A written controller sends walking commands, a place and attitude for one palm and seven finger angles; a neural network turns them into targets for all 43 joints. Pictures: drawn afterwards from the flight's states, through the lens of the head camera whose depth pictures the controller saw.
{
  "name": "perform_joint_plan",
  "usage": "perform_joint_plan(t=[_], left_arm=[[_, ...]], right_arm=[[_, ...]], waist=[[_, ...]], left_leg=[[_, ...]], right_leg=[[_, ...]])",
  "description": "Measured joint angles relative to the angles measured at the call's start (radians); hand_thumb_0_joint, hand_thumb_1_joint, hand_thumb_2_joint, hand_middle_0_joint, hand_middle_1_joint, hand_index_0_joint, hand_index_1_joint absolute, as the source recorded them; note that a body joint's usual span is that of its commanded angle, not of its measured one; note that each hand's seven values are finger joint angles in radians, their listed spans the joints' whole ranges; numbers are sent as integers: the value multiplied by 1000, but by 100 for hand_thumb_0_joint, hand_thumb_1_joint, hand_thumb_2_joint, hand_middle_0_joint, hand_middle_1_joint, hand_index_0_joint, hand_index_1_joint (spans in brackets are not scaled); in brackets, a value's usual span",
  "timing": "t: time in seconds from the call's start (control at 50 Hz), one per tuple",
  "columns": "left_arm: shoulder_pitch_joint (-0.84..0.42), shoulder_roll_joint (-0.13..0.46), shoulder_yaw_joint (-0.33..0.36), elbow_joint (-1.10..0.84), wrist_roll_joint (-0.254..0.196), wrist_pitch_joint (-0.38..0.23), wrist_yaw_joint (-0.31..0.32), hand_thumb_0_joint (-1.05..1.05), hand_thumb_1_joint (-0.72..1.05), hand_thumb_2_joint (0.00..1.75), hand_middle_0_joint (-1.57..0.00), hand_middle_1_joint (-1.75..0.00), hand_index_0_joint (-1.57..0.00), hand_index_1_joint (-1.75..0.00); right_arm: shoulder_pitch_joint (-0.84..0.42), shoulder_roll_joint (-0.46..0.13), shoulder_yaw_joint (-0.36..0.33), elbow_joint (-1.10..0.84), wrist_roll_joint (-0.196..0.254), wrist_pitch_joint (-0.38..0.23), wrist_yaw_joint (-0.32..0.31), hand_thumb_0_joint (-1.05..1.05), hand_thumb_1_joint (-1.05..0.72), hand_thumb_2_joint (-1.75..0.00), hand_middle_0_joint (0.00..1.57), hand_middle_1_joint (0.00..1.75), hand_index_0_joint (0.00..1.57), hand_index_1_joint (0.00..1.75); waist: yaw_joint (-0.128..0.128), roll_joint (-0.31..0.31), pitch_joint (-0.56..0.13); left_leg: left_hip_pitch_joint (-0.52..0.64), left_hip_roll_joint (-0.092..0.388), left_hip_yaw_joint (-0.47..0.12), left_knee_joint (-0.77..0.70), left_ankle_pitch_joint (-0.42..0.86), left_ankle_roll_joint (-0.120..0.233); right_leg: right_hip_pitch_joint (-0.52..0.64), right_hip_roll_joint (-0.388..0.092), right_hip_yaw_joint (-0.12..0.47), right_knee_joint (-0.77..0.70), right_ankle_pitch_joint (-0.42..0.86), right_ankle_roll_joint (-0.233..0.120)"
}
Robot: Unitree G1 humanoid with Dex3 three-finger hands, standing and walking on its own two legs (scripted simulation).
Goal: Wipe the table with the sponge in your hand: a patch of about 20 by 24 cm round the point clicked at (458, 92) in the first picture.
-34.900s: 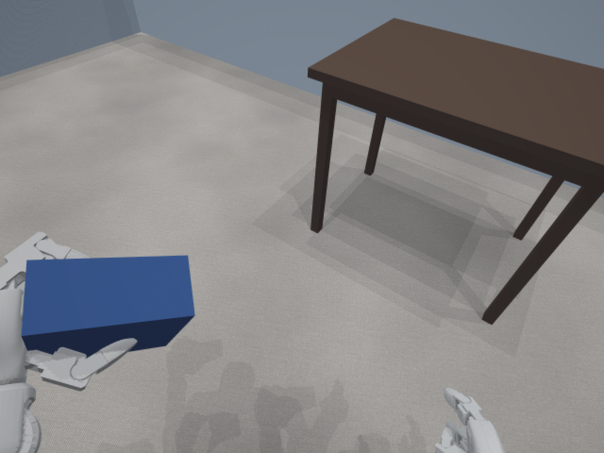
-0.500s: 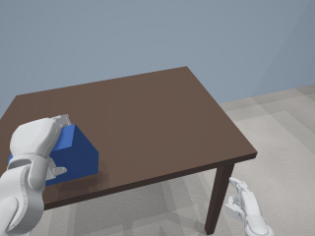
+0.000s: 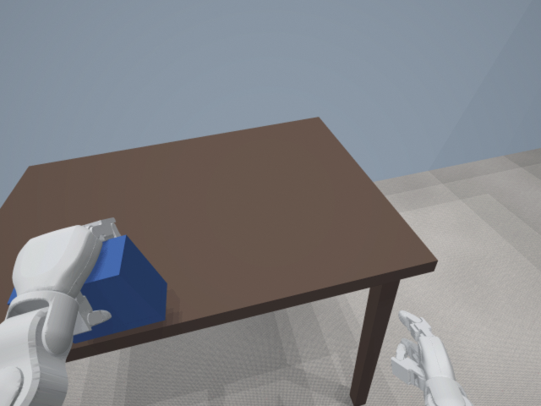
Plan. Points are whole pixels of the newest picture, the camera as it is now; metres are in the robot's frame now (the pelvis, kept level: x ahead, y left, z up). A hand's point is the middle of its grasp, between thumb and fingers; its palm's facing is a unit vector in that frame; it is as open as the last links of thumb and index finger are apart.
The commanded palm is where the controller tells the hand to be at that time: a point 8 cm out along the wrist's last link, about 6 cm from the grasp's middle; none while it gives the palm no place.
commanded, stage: bring the sponge back beside the body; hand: left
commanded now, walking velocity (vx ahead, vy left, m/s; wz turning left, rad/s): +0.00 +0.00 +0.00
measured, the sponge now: (107, 299) +0.20 +0.29 +0.10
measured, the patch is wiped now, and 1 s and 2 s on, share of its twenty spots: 1.00 1.00 1.00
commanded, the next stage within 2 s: step back with the hand held close in 0.24 s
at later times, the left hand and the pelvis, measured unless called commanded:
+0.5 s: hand (122, 259) +0.22 +0.25 +0.17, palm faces +0.32 -0.76 -0.56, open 10.0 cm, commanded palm +0.16 +0.28 +0.22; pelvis +0.00 +0.00 +0.00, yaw +1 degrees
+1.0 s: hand (82, 276) +0.17 +0.26 +0.19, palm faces +0.41 -0.80 -0.44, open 10.0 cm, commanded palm +0.12 +0.30 +0.22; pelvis -0.03 +0.02 -0.02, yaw +1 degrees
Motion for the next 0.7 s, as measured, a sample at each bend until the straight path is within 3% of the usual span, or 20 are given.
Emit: perform_joint_plan(t=[0.2,0.38,0.42,0.44,0.46,0.5,0.54,0.58,0.64,0.7], left_arm=[[0,9,-18,-17,11,-28,4,0,-50,106,-74,-134,-76,-133],[-9,-2,6,13,-4,-7,7,0,-50,106,-74,-134,-76,-133],[2,-43,110,9,-377,-112,29,0,-50,106,-74,-134,-76,-133],[12,-55,149,8,-509,-174,46,0,-50,106,-74,-134,-76,-133],[27,-65,180,-6,-608,-223,62,0,-50,106,-74,-134,-76,-133],[58,-86,224,-69,-737,-292,94,0,-49,106,-74,-134,-76,-133],[78,-100,260,-147,-810,-350,126,0,-49,106,-74,-134,-76,-133],[108,-111,305,-213,-846,-403,153,0,-49,106,-74,-134,-76,-133],[169,-111,382,-278,-869,-464,184,-1,-49,106,-74,-134,-76,-133],[197,-110,422,-290,-873,-500,198,-1,-49,106,-74,-134,-75,-133]], right_arm=[[0,3,-1,3,-6,-12,-2,1,-90,-90,21,30,20,30],[-1,-4,-2,0,0,-9,-5,1,-90,-90,21,30,20,30],[30,-4,3,-64,-3,-5,-6,1,-90,-90,21,30,20,30],[45,0,11,-88,-10,-14,-5,1,-90,-90,21,30,20,30],[60,7,19,-108,-15,-19,-2,1,-90,-90,21,30,20,30],[93,15,31,-136,-23,-23,0,1,-90,-90,21,30,20,30],[116,19,32,-140,-34,-23,0,1,-90,-90,21,30,21,30],[142,30,24,-135,-41,-22,8,1,-90,-90,21,30,21,30],[190,36,3,-120,-52,-32,18,1,-90,-90,21,30,21,30],[217,21,-18,-81,-49,-33,26,1,-90,-90,21,30,21,30]], waist=[[-2,-3,0],[-6,-1,0],[-19,-11,-10],[-27,-27,-12],[-39,-47,-13],[-74,-82,-12],[-111,-114,5],[-130,-154,23],[-155,-171,26],[-169,-124,39]], left_leg=[[5,2,2,-2,1,-2],[1,3,4,-2,1,-1],[-56,-6,-12,56,-82,37],[-88,-12,-13,92,-122,53],[-113,-17,-6,128,-143,62],[-126,-22,15,150,-130,71],[-136,-27,15,143,-111,62],[-145,-38,29,148,-111,50],[-155,-50,41,128,-102,50],[-165,-40,21,117,-90,50]], right_leg=[[2,2,3,2,0,-2],[-2,3,5,0,2,-1],[-33,3,-5,1,4,2],[-56,3,-7,6,5,1],[-80,5,-8,12,5,0],[-120,12,-17,33,0,0],[-154,11,-27,70,-18,4],[-177,2,-9,102,-43,-6],[-188,8,7,106,-69,-13],[-168,25,-5,41,-14,-4]])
